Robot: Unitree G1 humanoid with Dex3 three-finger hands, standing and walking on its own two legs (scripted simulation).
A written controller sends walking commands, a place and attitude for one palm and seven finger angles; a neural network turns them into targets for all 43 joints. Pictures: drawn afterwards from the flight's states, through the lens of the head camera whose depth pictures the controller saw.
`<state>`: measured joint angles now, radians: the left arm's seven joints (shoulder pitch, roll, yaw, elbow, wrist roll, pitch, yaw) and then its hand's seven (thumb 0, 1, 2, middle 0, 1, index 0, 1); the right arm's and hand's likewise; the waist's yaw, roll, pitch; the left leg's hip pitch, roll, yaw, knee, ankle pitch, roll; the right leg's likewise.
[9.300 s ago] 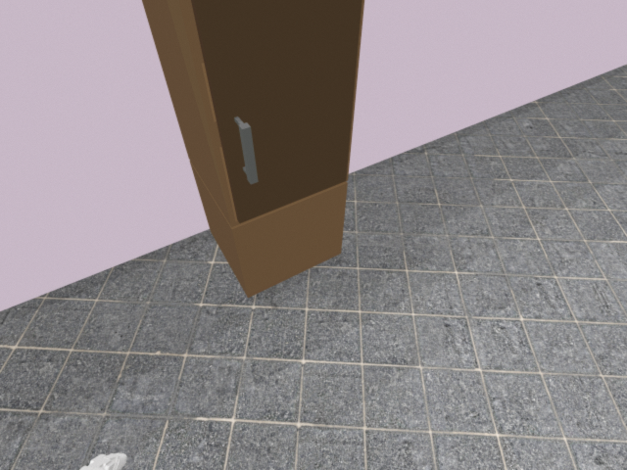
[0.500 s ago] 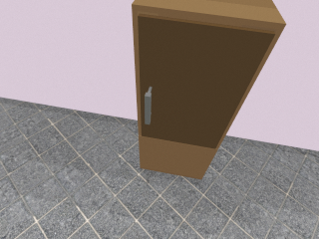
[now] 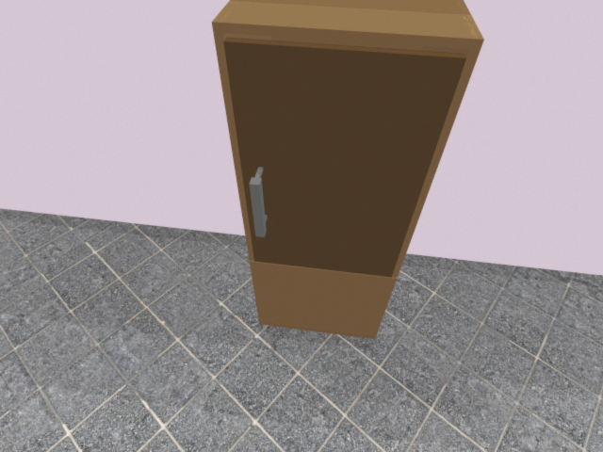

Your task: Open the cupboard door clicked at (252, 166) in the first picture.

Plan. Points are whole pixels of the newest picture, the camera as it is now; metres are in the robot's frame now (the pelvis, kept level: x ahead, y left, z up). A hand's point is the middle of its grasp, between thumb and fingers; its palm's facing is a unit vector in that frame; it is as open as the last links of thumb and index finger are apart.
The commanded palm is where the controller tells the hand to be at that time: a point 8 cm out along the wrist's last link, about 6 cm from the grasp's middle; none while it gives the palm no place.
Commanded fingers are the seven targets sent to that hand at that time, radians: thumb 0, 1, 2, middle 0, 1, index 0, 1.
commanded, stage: come to a stop and stand still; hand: left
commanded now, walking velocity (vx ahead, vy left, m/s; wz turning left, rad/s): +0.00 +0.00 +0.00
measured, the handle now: (260, 203) +0.63 +0.12 -0.09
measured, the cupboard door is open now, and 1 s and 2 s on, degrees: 0 0 0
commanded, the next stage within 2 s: look again from close up in 0.42 s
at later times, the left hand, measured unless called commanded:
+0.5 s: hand out of the picture +0.00 +0.14 -0.18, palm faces +0.06 -0.99 -0.15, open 7.3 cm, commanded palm none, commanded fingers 0.00 0.90 0.90 -0.20 -0.30 -0.20 -0.30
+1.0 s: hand out of the picture +0.06 +0.20 -0.18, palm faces +0.01 -0.97 -0.22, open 7.3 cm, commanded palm none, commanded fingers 0.00 0.90 0.90 -0.20 -0.30 -0.20 -0.30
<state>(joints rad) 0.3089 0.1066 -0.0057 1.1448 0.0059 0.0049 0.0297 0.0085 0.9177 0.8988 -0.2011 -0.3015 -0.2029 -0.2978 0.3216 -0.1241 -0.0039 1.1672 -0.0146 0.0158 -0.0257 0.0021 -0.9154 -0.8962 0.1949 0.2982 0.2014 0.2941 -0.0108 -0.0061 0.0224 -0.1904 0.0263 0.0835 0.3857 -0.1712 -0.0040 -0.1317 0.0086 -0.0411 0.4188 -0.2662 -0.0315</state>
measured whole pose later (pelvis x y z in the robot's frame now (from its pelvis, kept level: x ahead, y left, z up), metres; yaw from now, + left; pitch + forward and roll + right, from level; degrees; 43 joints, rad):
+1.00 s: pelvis +0.04 +0.01 -0.01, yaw +0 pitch +0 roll +1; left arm 0.27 0.18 0.00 1.06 0.01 -0.02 0.04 0.00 0.91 0.90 -0.20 -0.30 -0.20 -0.30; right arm 0.27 -0.17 0.02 1.08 -0.02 -0.02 -0.03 0.01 -0.93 -0.90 0.20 0.30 0.20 0.29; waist 0.00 -0.01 0.00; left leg -0.22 0.00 0.07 0.52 -0.30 0.01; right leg -0.15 -0.01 -0.03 0.52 -0.37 -0.01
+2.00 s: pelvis +0.04 +0.01 -0.01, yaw -1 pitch +0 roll +1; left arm 0.28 0.17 -0.01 1.09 0.01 -0.01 0.03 0.00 0.91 0.90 -0.20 -0.30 -0.20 -0.30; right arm 0.25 -0.16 0.02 1.11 -0.02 -0.01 -0.03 0.00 -0.92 -0.90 0.20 0.30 0.20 0.29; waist 0.00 -0.01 0.02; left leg -0.21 0.01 0.07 0.49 -0.29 0.00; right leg -0.14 0.00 -0.02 0.50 -0.37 -0.02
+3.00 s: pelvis +0.05 -0.02 -0.01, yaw +0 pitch +0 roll +1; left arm 0.29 0.17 0.00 1.11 0.01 -0.01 0.03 0.00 0.91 0.90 -0.20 -0.30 -0.20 -0.30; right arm 0.24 -0.16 0.02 1.13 -0.01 -0.01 -0.04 0.00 -0.92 -0.90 0.20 0.30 0.20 0.29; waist 0.01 -0.02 0.03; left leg -0.17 0.04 0.05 0.45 -0.28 -0.03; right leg -0.09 0.03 -0.04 0.45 -0.36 -0.05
